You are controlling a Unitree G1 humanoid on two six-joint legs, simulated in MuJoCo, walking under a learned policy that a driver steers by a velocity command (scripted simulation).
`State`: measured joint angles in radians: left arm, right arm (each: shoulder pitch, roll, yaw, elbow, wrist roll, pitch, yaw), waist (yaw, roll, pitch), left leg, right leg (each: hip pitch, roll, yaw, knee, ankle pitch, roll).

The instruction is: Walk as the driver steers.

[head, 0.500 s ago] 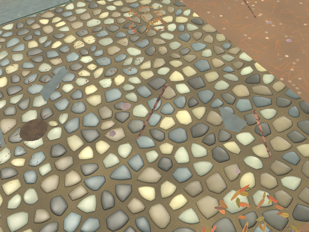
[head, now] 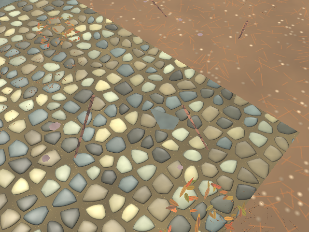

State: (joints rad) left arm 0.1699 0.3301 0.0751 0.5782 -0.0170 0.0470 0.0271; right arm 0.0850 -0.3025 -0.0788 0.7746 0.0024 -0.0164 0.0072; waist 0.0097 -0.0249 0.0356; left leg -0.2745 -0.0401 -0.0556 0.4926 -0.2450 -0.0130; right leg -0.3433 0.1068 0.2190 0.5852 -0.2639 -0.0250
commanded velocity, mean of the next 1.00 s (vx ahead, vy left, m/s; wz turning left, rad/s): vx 0.04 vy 0.00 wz -0.18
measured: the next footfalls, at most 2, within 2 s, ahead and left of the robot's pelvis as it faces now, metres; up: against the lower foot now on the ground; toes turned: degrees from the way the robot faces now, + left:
right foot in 0.36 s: +0.02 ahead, -0.15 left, +0.00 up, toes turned -5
right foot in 1.50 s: +0.43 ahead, -0.17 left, +0.00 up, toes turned -8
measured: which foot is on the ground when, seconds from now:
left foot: down 0.00-1.00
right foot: up 0.00-0.34, down 0.36-1.00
